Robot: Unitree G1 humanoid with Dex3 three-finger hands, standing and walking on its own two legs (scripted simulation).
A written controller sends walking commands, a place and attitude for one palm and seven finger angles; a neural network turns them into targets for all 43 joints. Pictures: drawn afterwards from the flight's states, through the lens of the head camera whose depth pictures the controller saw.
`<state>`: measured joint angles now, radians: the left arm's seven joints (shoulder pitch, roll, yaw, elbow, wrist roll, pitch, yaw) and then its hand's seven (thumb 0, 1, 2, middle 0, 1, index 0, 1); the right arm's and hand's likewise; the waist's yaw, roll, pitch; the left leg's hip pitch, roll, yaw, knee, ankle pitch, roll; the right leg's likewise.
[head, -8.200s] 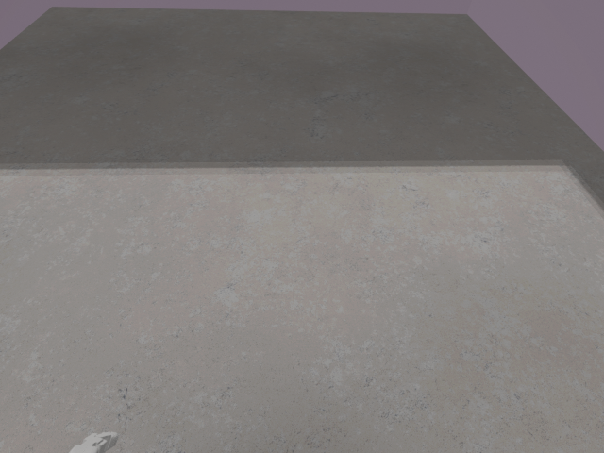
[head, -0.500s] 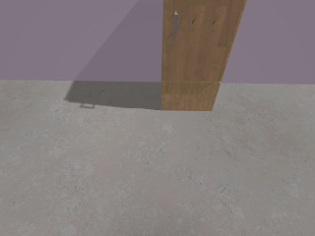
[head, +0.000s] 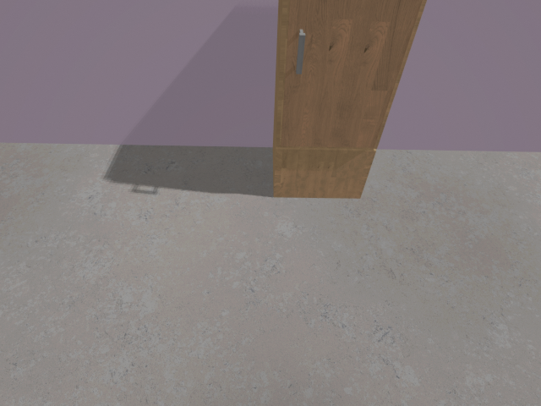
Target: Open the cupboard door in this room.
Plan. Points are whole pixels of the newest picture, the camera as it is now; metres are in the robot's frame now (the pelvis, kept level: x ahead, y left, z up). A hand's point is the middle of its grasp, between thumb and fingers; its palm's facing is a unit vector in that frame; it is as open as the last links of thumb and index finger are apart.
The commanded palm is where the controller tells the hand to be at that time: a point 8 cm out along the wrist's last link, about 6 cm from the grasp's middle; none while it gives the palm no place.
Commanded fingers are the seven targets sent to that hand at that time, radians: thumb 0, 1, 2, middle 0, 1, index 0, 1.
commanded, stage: stand and wait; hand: left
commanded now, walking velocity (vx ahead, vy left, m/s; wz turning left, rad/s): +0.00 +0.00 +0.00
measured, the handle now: (300, 51) +1.18 -0.02 +0.00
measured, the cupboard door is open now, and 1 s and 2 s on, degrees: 0 0 0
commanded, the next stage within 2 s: look at it before walking up in 0.04 s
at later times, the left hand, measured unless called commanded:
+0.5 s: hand out of the picture -0.03 +0.15 -0.18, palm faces +0.04 -0.99 -0.16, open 7.4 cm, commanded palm none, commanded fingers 0.00 0.90 0.90 -0.20 -0.30 -0.20 -0.30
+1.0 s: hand out of the picture -0.02 +0.17 -0.19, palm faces -0.02 -0.98 -0.18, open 7.4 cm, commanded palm none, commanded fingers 0.00 0.90 0.90 -0.20 -0.30 -0.20 -0.30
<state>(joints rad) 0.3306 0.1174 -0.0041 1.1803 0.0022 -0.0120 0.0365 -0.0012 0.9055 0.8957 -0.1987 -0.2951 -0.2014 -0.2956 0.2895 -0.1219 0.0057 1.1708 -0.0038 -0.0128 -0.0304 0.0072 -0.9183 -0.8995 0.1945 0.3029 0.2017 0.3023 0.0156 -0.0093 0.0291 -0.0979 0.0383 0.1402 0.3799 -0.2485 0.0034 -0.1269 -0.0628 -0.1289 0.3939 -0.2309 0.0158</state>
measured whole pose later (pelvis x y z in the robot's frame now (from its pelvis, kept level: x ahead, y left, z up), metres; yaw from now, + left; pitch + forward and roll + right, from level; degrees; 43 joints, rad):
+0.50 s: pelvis -0.01 +0.00 +0.00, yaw -1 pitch -2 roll +0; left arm 0.31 0.11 0.00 1.15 0.00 -0.01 0.04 0.00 0.91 0.90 -0.20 -0.29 -0.20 -0.30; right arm 0.32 -0.11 -0.01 1.17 0.00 -0.01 -0.03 0.00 -0.91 -0.90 0.19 0.30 0.20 0.30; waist 0.00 -0.01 0.03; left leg -0.12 0.04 0.15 0.40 -0.24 0.00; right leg -0.16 -0.06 -0.12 0.42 -0.23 0.01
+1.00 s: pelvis -0.02 -0.01 -0.01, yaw -5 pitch +0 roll +1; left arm 0.29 0.14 0.06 1.08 0.02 0.04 0.01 0.00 0.90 0.90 -0.20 -0.30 -0.20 -0.30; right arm 0.24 -0.14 -0.05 1.08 -0.01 0.02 -0.03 0.01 -0.91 -0.90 0.20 0.30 0.20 0.30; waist 0.01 -0.01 0.07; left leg -0.23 0.09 0.22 0.55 -0.31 0.00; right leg -0.31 -0.03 -0.04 0.58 -0.27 0.00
